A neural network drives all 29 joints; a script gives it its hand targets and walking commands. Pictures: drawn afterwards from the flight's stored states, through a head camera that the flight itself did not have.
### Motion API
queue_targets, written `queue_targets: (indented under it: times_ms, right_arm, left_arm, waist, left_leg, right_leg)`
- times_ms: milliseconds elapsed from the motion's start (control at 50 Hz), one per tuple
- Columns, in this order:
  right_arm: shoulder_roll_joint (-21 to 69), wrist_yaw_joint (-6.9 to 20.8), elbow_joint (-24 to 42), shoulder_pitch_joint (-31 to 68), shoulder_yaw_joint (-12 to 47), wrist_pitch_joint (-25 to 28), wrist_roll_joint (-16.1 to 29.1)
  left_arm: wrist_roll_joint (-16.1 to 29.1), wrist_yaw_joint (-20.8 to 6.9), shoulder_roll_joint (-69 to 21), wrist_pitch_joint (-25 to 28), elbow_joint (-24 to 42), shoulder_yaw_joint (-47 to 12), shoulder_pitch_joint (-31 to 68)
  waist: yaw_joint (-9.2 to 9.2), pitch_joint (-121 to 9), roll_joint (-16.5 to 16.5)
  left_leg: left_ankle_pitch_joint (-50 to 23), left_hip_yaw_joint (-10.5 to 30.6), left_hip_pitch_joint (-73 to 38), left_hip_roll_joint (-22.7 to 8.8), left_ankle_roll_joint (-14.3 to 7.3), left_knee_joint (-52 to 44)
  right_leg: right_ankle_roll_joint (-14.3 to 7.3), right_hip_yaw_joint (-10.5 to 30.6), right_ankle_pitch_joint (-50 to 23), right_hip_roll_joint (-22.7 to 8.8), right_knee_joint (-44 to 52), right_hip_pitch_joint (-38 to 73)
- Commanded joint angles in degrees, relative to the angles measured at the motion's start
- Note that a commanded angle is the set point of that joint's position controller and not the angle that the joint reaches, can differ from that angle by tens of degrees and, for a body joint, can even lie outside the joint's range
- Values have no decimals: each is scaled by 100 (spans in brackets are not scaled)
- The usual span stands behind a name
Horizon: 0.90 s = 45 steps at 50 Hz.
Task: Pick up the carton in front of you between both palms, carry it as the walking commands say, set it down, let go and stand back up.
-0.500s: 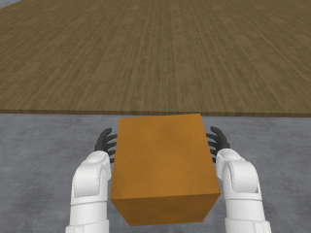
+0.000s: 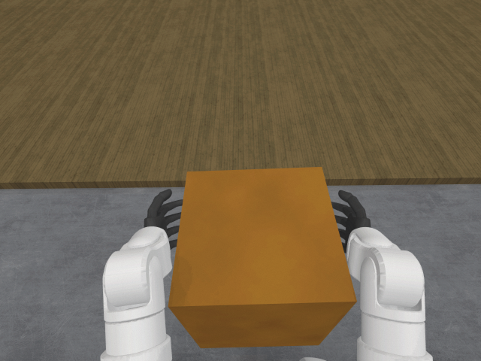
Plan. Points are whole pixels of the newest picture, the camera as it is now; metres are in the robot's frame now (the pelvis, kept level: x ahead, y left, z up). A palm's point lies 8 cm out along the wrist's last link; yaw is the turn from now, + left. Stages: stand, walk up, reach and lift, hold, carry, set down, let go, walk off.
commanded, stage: carry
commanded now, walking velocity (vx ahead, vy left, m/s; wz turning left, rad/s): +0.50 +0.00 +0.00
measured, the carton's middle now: (257, 263) +0.26 -0.01 +0.01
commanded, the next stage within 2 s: none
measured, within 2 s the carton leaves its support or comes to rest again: neither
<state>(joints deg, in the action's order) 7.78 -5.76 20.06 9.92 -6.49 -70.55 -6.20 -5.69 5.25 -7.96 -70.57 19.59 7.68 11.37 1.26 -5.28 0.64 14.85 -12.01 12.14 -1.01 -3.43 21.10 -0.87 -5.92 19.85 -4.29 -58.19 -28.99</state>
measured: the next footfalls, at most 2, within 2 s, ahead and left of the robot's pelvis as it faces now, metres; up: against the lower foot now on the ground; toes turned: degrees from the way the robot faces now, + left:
right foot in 0.24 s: +0.36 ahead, -0.11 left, +0.00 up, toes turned -8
left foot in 0.74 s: +0.71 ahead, +0.09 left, +0.00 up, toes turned +13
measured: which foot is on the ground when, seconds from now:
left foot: down 0.00-0.26, up 0.28-0.72, down 0.74-1.00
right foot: up 0.00-0.22, down 0.24-0.78, up 0.80-1.00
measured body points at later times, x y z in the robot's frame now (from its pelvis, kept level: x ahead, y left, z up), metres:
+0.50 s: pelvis +0.34 -0.05 +0.01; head +0.37 -0.05 +0.45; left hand +0.60 +0.14 +0.06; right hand +0.63 -0.17 +0.05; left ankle +0.35 +0.10 -0.68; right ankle +0.32 -0.10 -0.75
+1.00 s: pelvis +0.67 +0.02 +0.00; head +0.72 +0.04 +0.44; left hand +1.05 +0.18 +0.14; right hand +1.04 -0.13 +0.14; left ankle +0.67 +0.08 -0.75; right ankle +0.68 -0.12 -0.66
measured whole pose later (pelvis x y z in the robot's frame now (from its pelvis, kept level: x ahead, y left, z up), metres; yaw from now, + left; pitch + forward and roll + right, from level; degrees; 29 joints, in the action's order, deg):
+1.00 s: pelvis +0.67 +0.02 +0.00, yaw +2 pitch +5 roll -1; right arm 1.4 -8.6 10.2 38.1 -12.0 -75.8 -1.9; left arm -4.4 6.9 -1.5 -76.2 10.1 12.8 39.7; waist 2.7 1.6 -0.9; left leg 12.6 -11.8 17.0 -0.6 -5.3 24.3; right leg -2.6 -2.3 16.9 -4.3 -63.0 -36.5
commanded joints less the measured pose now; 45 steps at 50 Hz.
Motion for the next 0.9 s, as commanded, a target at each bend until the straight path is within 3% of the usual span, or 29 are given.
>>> queue_targets:
  times_ms: [0, 100, 140, 180, 200, 220, 240, 260, 280, 300, 320, 340, 360, 400, 520, 580, 640, 680, 700, 720, 740, 760, 780, 800, 840, 880]
  right_arm:
    - [5246, 1544, 477, 2778, 4158, 40, 2501]
    - [5076, 1683, 331, 2469, 4141, 87, 2514]
    - [5045, 1688, 330, 2409, 4138, 110, 2470]
    - [5002, 1683, 396, 2417, 4142, 122, 2435]
    - [4982, 1680, 402, 2380, 4150, 122, 2409]
    - [4940, 1678, 390, 2386, 4146, 134, 2376]
    - [4920, 1678, 380, 2398, 4163, 132, 2348]
    - [4983, 1668, 473, 2443, 4236, 127, 2340]
    - [5047, 1655, 377, 2421, 4217, 187, 2297]
    - [5209, 1655, 401, 2458, 4220, 251, 2300]
    - [5406, 1647, 371, 2464, 4240, 323, 2290]
    - [5518, 1630, 325, 2387, 4244, 389, 2281]
    - [5610, 1606, 281, 2256, 4260, 447, 2251]
    - [5686, 1549, 164, 1904, 4272, 553, 2130]
    - [5457, 1418, 454, 1851, 4396, 629, 2075]
    - [5084, 1382, 873, 2230, 4451, 488, 2253]
    - [4514, 1350, 1183, 2805, 4388, 238, 2437]
    - [4097, 1309, 1176, 3213, 4243, 59, 2519]
    - [3904, 1286, 1079, 3418, 4146, -23, 2523]
    - [3719, 1266, 896, 3608, 4033, -102, 2511]
    - [3564, 1249, 744, 3847, 3913, -193, 2509]
    - [3314, 1233, 513, 4195, 3765, -237, 2480]
    - [3494, 1220, 315, 4488, 3764, -331, 2657]
    - [3618, 1211, 291, 4805, 3745, -387, 2767]
    - [3963, 1220, 170, 5492, 3733, -437, 2980]
    - [4210, 1246, -6, 6097, 3663, -451, 3096]
  left_arm:
    - [2070, -1416, -5284, 80, 47, -4130, 2154]
    - [1848, -1307, -5250, 157, 68, -4134, 1902]
    - [1901, -1335, -5240, 155, 162, -4192, 1976]
    - [1966, -1382, -5230, 167, 176, -4217, 1923]
    - [1990, -1406, -5241, 179, 152, -4213, 1900]
    - [2016, -1437, -5240, 187, 127, -4198, 1869]
    - [2010, -1459, -5155, 184, 69, -4161, 1812]
    - [2033, -1509, -5215, 257, -86, -4163, 1820]
    - [2180, -1545, -5382, 280, 13, -4256, 1887]
    - [2255, -1567, -5560, 332, 65, -4328, 1964]
    - [2320, -1585, -5698, 384, 162, -4410, 2101]
    - [2364, -1601, -5770, 421, 228, -4451, 2174]
    - [2397, -1616, -5805, 454, 259, -4494, 2148]
    - [2424, -1659, -5741, 501, 280, -4523, 1942]
    - [2399, -1733, -5294, 516, 430, -4443, 1658]
    - [2368, -1648, -4925, 418, 709, -4336, 1849]
    - [2336, -1487, -4438, 226, 918, -4186, 2314]
    - [2328, -1378, -4036, 69, 924, -4088, 2763]
    - [2330, -1328, -3820, -13, 884, -4048, 3034]
    - [2324, -1278, -3595, -100, 836, -4019, 3345]
    - [2316, -1228, -3395, -195, 745, -3971, 3721]
    - [2378, -1173, -3501, -323, 719, -3964, 4115]
    - [2434, -1137, -3470, -390, 471, -3851, 4498]
    - [2459, -1109, -3648, -433, 298, -3788, 4723]
    - [2507, -1076, -3889, -475, -73, -3641, 5119]
    - [2507, -1043, -4122, -501, -347, -3554, 5569]
  waist:
    - [-12, -1193, 488]
    - [7, -635, 830]
    - [-8, -514, 954]
    - [-101, -832, 987]
    - [-183, -1116, 855]
    - [-295, -1451, 583]
    - [-346, -1778, -356]
    - [-288, -2021, -1835]
    - [-261, -1862, -1289]
    - [-252, -1795, -995]
    - [-225, -1669, -387]
    - [-207, -1590, -183]
    - [-199, -1627, -265]
    - [-206, -1628, -509]
    - [-209, -913, -809]
    - [-233, -548, -826]
    - [-245, -324, -916]
    - [-184, -566, -984]
    - [-95, -838, -968]
    - [80, -1220, -696]
    - [287, -1681, -163]
    - [280, -2213, 1419]
    - [224, -2011, 1566]
    - [220, -1931, 1219]
    - [208, -1855, 196]
    - [124, -1977, 377]
  left_leg:
    - [-2247, 1520, -2099, -1538, -410, -938]
    - [-3061, 604, -1731, -1121, -277, -935]
    - [-3518, 466, -1577, -1173, -190, -876]
    - [-4348, 95, -1544, -1108, -32, -51]
    - [-4411, -183, -1304, -948, 108, 818]
    - [-3507, -199, -671, -794, 209, 1911]
    - [-1983, -103, 269, -501, 359, 3408]
    - [921, 472, 2001, 320, 501, 4908]
    - [1071, 1117, 2424, -51, 315, 5539]
    - [877, 1199, 2447, -321, 189, 5584]
    - [552, 1230, 2385, -525, 132, 5237]
    - [305, 1246, 2293, -667, 148, 4799]
    - [129, 1155, 2114, -657, 168, 4498]
    - [18, 920, 2093, -567, 235, 3950]
    - [-796, 345, 2716, -437, 390, 2278]
    - [-1153, 94, 2547, -294, 337, 1491]
    - [-1477, -54, 2118, -207, 153, 1013]
    - [-1390, -167, 1356, -26, 23, 876]
    - [-1155, -351, 693, 197, -11, 794]
    - [-745, -502, -330, 421, -33, 642]
    - [-31, 571, -1520, -384, -93, 582]
    - [1098, 3653, -2688, -1987, -1031, -86]
    - [349, 4422, -2695, -2160, -1212, -705]
    - [-535, 3698, -2502, -2070, -1173, -445]
    - [-1690, 2611, -1921, -1791, -847, -169]
    - [-1642, 2018, -1601, -1598, -647, -301]
  right_leg:
    - [51, -25, -527, -53, 788, -1125]
    - [30, -662, -1385, 267, 2506, -508]
    - [-85, -779, -1832, 334, 2836, 58]
    - [-142, -1014, -1929, 569, 3015, 1083]
    - [-169, -1204, -1659, 773, 3190, 1966]
    - [-150, -905, -1223, 484, 3187, 3012]
    - [-403, 1165, 39, -846, 3666, 3739]
    - [-1291, 3732, 138, -2038, 4559, 4677]
    - [-1324, 3470, -564, -2085, 4616, 4501]
    - [-1199, 2852, -1314, -1839, 4493, 4121]
    - [-997, 2271, -1728, -1682, 4435, 3709]
    - [-843, 1857, -2017, -1572, 4494, 3418]
    - [-715, 1494, -2042, -1460, 4550, 3270]
    - [-678, 1014, -2160, -1311, 4628, 3284]
    - [-655, 210, -2794, -982, 4798, 3566]
    - [-638, -107, -3166, -835, 4770, 3494]
    - [-621, -260, -3432, -853, 4708, 3459]
    - [-518, -448, -4356, -825, 4086, 3502]
    - [-424, -680, -4738, -729, 3350, 3432]
    - [-303, -895, -4568, -475, 2196, 3064]
    - [-210, -749, -3011, -346, 925, 2117]
    - [35, -447, -1064, 447, -945, 290]
    - [-53, 298, 782, 721, -1956, -619]
    - [-217, 637, 664, 399, -2397, -872]
    - [-348, 713, 137, 3, -1847, -883]
    - [-301, 602, -224, -52, -1281, -638]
